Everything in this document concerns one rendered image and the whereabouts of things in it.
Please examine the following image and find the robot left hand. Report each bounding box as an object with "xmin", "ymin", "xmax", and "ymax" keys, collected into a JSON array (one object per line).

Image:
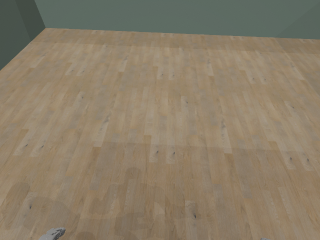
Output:
[{"xmin": 38, "ymin": 227, "xmax": 66, "ymax": 240}]

